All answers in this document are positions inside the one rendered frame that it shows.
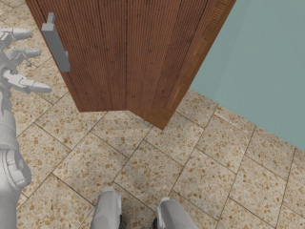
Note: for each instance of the left robot hand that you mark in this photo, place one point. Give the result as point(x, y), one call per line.
point(13, 58)

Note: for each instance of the robot right thigh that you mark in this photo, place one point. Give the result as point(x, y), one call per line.
point(171, 215)

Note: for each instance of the cupboard door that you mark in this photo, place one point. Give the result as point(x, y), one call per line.
point(124, 55)

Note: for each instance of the robot thigh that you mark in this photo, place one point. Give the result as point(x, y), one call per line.
point(107, 211)
point(171, 215)

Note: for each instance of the left robot upper arm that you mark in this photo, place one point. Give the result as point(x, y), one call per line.
point(15, 175)

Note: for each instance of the left robot forearm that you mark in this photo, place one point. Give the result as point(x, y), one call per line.
point(7, 121)

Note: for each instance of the robot left thigh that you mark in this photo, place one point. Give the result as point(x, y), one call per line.
point(107, 211)

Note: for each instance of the handle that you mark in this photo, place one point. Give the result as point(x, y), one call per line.
point(51, 35)

